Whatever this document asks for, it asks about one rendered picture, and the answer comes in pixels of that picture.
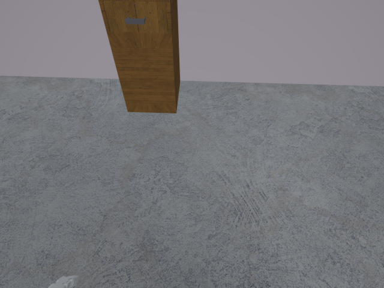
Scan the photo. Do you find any robot left hand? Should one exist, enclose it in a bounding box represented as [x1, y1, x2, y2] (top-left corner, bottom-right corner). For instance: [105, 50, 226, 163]
[48, 275, 79, 288]

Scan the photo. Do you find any cabinet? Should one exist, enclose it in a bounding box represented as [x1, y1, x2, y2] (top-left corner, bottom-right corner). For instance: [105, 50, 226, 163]
[98, 0, 180, 113]

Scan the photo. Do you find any drawer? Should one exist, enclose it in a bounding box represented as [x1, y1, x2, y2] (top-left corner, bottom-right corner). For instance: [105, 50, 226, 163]
[103, 1, 168, 33]

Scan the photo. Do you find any handle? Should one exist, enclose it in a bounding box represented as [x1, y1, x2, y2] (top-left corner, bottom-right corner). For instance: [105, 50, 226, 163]
[125, 17, 146, 25]

